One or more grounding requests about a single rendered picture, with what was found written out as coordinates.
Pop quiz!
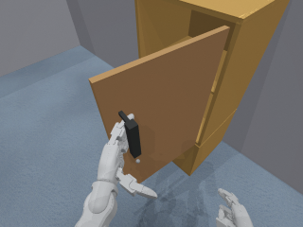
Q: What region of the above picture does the cupboard door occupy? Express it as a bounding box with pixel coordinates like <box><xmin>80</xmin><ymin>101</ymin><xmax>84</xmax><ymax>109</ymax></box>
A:
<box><xmin>88</xmin><ymin>26</ymin><xmax>230</xmax><ymax>183</ymax></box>

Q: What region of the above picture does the handle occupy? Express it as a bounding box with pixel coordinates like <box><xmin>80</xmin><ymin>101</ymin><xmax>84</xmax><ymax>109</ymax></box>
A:
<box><xmin>118</xmin><ymin>111</ymin><xmax>142</xmax><ymax>158</ymax></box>

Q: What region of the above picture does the robot left forearm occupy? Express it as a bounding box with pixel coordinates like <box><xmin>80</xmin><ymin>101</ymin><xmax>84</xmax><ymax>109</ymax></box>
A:
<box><xmin>75</xmin><ymin>180</ymin><xmax>118</xmax><ymax>227</ymax></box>

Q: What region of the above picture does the right robot hand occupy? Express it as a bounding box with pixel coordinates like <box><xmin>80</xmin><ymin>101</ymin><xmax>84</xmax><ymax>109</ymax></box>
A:
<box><xmin>216</xmin><ymin>188</ymin><xmax>254</xmax><ymax>227</ymax></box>

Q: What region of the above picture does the left robot hand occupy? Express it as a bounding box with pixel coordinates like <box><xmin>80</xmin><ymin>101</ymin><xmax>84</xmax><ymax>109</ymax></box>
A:
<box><xmin>97</xmin><ymin>113</ymin><xmax>157</xmax><ymax>200</ymax></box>

